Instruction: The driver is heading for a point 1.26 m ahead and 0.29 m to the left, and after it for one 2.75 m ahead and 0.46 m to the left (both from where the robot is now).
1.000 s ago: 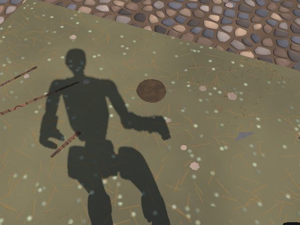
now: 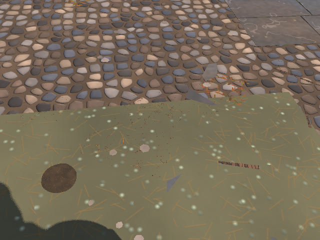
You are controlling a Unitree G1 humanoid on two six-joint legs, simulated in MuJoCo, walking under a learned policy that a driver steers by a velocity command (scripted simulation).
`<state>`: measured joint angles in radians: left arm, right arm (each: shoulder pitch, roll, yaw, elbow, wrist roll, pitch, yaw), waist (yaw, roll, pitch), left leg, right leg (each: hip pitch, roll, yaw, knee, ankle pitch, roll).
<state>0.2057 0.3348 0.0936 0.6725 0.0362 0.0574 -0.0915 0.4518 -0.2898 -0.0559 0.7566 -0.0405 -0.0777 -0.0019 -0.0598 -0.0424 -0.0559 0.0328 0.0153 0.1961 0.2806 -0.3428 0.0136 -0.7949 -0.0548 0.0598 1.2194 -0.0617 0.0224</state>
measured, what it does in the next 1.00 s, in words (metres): walks ahead, turning left: right foot, then left foot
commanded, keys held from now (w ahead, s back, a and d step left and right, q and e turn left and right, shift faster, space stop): w+e+shift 0.06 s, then w+q+shift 0.94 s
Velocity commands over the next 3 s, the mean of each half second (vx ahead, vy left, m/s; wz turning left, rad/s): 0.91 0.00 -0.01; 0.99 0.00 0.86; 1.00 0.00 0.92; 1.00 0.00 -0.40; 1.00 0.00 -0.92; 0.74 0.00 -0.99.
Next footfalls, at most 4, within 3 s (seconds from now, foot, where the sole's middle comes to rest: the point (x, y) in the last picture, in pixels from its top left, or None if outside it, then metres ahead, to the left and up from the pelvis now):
0.22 right None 0.29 -0.17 -0.78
0.68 left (165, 203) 0.73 -0.07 -0.78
1.08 right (165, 128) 1.18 -0.11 -0.78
1.54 left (88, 113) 1.31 0.33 -0.78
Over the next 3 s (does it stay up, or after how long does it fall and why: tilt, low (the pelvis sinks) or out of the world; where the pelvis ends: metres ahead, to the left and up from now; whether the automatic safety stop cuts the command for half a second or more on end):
stays up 2.27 0.84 -0.02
